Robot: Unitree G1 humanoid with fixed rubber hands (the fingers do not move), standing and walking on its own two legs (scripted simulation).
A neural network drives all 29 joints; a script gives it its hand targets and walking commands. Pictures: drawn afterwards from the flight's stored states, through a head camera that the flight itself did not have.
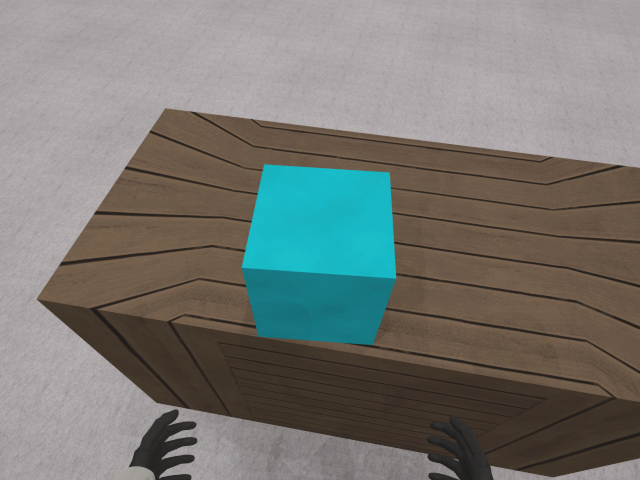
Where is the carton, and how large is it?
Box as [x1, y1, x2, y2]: [242, 164, 395, 344]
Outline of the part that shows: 264,164 242,264 242,270 258,336 372,344 395,280 389,172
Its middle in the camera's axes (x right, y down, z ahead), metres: +0.00 +0.02 +0.59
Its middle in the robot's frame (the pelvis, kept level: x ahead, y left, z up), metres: +0.42 +0.02 -0.02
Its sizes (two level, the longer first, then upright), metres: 0.182 0.179 0.202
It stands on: a pedestal, 0.65 m high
